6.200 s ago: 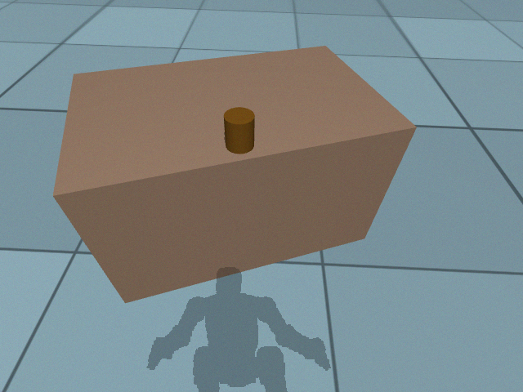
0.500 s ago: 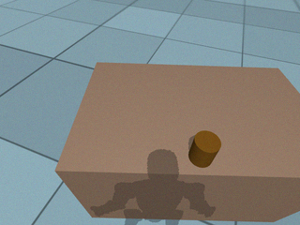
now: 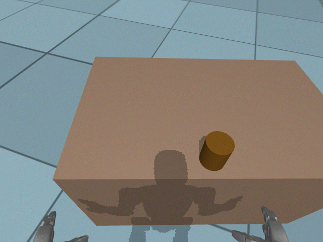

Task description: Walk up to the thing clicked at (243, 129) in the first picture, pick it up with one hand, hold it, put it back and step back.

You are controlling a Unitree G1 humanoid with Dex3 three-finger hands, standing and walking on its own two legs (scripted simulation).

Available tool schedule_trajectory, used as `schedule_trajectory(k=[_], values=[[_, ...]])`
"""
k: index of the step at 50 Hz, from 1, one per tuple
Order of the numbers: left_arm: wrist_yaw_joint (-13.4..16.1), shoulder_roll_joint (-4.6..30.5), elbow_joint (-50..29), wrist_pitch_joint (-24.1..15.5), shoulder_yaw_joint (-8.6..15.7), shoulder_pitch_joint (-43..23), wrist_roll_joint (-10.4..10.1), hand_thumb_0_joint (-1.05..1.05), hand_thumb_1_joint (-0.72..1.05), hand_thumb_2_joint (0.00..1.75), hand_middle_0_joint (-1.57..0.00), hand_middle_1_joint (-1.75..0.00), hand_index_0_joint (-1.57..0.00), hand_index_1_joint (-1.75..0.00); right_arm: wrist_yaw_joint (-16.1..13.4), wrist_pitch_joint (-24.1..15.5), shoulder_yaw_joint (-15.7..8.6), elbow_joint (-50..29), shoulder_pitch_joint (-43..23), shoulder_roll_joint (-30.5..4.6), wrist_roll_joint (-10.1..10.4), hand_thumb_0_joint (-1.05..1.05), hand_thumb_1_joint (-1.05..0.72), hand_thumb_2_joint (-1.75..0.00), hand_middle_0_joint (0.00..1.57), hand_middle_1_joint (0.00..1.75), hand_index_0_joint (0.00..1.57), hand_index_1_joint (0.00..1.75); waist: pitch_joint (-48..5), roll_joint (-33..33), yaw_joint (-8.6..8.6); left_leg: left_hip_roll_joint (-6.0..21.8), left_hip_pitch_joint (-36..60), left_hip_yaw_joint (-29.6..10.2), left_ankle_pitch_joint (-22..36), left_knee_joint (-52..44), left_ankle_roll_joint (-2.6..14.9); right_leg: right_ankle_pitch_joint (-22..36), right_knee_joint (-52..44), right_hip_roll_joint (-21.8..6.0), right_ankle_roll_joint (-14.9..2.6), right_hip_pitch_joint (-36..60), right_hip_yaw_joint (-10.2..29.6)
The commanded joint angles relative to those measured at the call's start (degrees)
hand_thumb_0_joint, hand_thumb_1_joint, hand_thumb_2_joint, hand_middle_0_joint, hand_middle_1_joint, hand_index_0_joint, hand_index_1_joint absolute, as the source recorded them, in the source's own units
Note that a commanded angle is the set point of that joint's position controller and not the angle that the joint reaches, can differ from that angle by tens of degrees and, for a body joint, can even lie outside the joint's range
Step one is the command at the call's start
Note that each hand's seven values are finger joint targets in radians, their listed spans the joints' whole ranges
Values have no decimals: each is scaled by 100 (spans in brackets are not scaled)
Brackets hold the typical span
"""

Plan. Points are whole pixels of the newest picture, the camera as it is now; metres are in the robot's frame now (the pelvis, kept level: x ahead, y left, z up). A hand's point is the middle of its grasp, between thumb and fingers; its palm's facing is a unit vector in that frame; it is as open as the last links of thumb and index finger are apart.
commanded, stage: rise first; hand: right
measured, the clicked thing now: (215, 151) +0.41 -0.19 -0.07
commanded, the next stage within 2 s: go down in 1.18 s
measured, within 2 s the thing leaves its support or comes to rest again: neither
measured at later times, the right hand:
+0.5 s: hand (265, 223) +0.19 -0.25 -0.04, palm faces +0.26 +0.90 -0.34, open 17.4 cm
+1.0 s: hand (275, 223) +0.18 -0.25 +0.01, palm faces +0.27 +0.89 -0.36, open 17.5 cm
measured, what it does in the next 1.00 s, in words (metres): stands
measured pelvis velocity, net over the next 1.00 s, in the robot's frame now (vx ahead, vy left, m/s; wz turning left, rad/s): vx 0.01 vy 0.00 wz -0.02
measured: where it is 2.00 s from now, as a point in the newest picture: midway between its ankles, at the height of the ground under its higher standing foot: outside the picture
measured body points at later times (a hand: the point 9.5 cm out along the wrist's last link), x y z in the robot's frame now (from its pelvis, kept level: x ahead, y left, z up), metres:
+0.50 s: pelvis +0.02 +0.00 +0.00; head +0.03 +0.01 +0.45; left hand +0.18 +0.26 -0.09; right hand +0.17 -0.30 -0.01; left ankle +0.02 +0.13 -0.74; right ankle -0.03 -0.13 -0.74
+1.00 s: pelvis +0.01 +0.00 +0.00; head +0.01 +0.01 +0.45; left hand +0.17 +0.26 -0.09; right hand +0.16 -0.30 +0.03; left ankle +0.02 +0.13 -0.74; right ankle -0.03 -0.13 -0.74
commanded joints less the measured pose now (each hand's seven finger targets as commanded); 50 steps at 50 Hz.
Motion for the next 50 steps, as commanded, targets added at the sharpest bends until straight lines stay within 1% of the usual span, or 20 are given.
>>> schedule_trajectory(k=[1,3,5,8,9,12,13,17,20,24,28,31,33,36,40,42,44,46,49,50], values=[[90,630,-1008,-85,140,114,-25,0,-26,10,-5,-5,-5,-5,-90,-77,-361,-1619,104,-1097,21,0,27,-10,5,5,5,5,-1119,-154,-46,-157,1018,194,1266,-191,126,1597,-355,123,-74,161,-156],[148,820,-1375,-150,233,-393,-3,0,-38,9,-5,-5,-5,-6,-128,-87,-290,-2071,-313,-1068,21,0,37,-8,5,6,5,6,-887,-109,-13,-157,889,201,904,-252,144,1267,-431,80,-86,124,-120],[175,692,-1330,-175,164,-106,7,0,-49,7,-6,-6,-6,-6,-148,-95,-275,-2043,92,-982,-11,0,45,-7,5,6,5,6,-703,-4,7,-163,851,230,781,-276,134,1131,-451,91,-111,136,-101],[224,790,-1871,-237,188,-34,15,0,-53,5,-6,-6,-6,-6,-205,-202,-495,-2683,188,-1277,-19,0,50,-6,4,6,5,6,-890,7,-54,-134,1026,227,973,-220,121,1357,-404,120,-112,301,-113],[209,602,-1679,-219,91,301,24,0,-54,5,-6,-6,-6,-6,-172,-179,-370,-2446,561,-1020,-32,0,52,-6,4,6,5,6,-736,111,-34,-132,1006,242,982,-238,105,1377,-404,125,-135,306,-117],[205,757,-1885,-200,234,618,29,0,-53,4,-6,-6,-6,-6,-180,-181,-598,-2790,824,-1164,-42,0,56,-5,4,6,5,6,-843,-30,-51,-149,1118,274,1334,-146,125,1790,-398,106,-88,469,-117],[168,515,-2048,-190,38,604,23,0,-53,5,-6,-6,-6,-6,-146,-191,-492,-3005,873,-1037,-31,0,57,-5,4,6,5,6,-896,-47,-86,-133,1202,272,1438,-150,119,1900,-372,122,-87,533,-129],[149,635,-2121,-187,146,431,38,0,-53,5,-6,-6,-6,-6,-128,-191,-740,-3369,857,-1197,-6,0,57,-5,4,6,5,6,-663,-79,-122,-109,1161,270,1327,-219,101,1768,-423,141,-96,453,-134],[119,674,-1893,-154,311,815,44,0,-53,5,-5,-6,-6,-6,-97,-205,-716,-3654,1006,-1085,-12,0,59,-5,4,6,5,6,-577,-192,-32,-134,1105,295,1322,-204,123,1794,-460,111,-79,555,-126],[70,417,-2071,-175,90,456,50,0,-53,5,-5,-6,-6,-6,-66,-259,-643,-4017,1122,-968,-11,0,59,-5,4,6,5,6,-597,-38,-125,-118,1227,281,1420,-207,107,1880,-426,123,-88,539,-126],[97,726,-2006,-193,416,451,82,0,-53,5,-6,-6,-6,-6,-69,-325,-787,-4255,1218,-1060,-20,0,57,-5,4,6,5,6,-701,-54,-123,-127,1305,302,1405,-189,119,1899,-446,107,-80,603,-91],[39,414,-2019,-189,146,538,74,0,-53,6,-5,-6,-6,-6,-31,-385,-674,-4441,1403,-908,-24,0,59,-5,4,6,5,6,-584,-156,-181,-149,1349,324,1564,-142,156,2216,-437,67,-35,561,-89],[67,712,-2015,-201,477,543,81,0,-54,6,-5,-6,-5,-6,-37,-402,-783,-4413,1452,-985,-24,0,57,-5,4,6,5,6,-609,-92,-116,-158,1323,321,1495,-158,153,2124,-451,70,-39,591,-89],[3,439,-2196,-232,196,502,73,0,-54,6,-5,-6,-5,-6,-3,-451,-804,-4795,1359,-978,-18,0,57,-5,4,6,5,6,-573,-78,-176,-149,1355,324,1372,-207,141,1981,-478,75,-60,532,-95],[0,515,-1880,-198,363,543,74,0,-54,6,-5,-6,-5,-6,29,-475,-868,-4808,1503,-1013,-7,0,56,-5,5,6,5,6,-363,-158,-170,-126,1209,299,1071,-291,136,1581,-531,115,-86,448,-129],[-24,382,-1961,-232,229,516,71,0,-55,6,-6,-6,-5,-6,37,-531,-878,-4983,1447,-983,5,0,56,-5,5,6,5,6,-362,-42,-167,-118,1224,303,972,-322,119,1453,-526,131,-106,454,-124],[37,722,-1926,-248,569,505,85,0,-55,6,-6,-6,-5,-6,12,-552,-1002,-5033,1395,-1123,5,0,55,-5,5,6,5,6,-444,-60,-132,-123,1207,306,990,-313,120,1477,-532,125,-103,511,-108],[9,535,-2171,-306,378,374,84,0,-55,6,-5,-6,-5,-6,42,-595,-846,-5011,1520,-927,-4,0,56,-5,5,6,5,6,-363,89,-118,-121,1187,320,816,-330,112,1305,-536,120,-120,484,-107],[38,621,-2157,-332,475,362,83,0,-55,6,-5,-6,-5,-6,7,-659,-1000,-5137,1417,-1064,-2,0,56,-5,5,6,5,6,-427,33,-158,-114,1213,311,936,-312,120,1441,-522,118,-119,498,-96],[23,536,-1938,-323,424,475,89,0,-54,6,-5,-6,-5,-6,32,-666,-838,-5094,1495,-942,-10,0,55,-5,5,6,5,6,-286,-44,-161,-121,1160,320,885,-292,129,1386,-547,113,-103,455,-93]])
